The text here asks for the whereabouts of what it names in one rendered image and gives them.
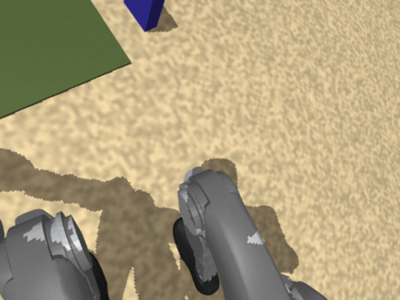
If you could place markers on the right robot hand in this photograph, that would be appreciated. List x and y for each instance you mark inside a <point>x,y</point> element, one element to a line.
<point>300,290</point>

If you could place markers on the right robot foot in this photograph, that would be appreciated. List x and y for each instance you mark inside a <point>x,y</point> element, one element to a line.
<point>187,255</point>

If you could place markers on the left robot foot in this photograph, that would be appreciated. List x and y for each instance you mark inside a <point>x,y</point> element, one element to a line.
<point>100,278</point>

